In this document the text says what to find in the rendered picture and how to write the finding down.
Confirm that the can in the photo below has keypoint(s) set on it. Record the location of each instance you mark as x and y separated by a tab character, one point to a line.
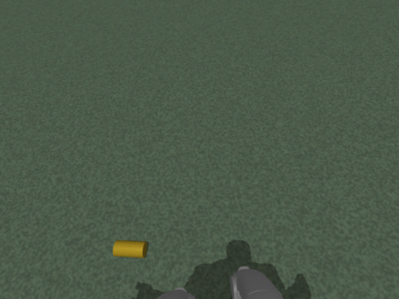
128	248

